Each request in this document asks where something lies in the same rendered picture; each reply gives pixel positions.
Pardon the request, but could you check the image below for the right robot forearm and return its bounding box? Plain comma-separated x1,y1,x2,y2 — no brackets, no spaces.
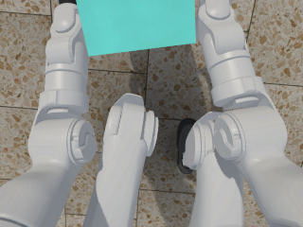
195,0,288,141

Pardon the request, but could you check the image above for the robot right upper arm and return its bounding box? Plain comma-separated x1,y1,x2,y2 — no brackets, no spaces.
212,105,303,227

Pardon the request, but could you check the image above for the robot left thigh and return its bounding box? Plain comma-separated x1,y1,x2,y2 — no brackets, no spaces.
81,102,159,227

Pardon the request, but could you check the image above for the robot left upper arm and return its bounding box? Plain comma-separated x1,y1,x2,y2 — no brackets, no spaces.
0,117,98,227

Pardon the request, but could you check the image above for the carton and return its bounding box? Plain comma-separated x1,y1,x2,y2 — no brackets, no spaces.
76,0,196,57

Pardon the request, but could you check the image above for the robot right shin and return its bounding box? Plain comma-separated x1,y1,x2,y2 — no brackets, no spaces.
182,112,222,170

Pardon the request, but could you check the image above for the left robot forearm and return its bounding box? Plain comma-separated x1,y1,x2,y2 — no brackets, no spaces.
27,3,90,154

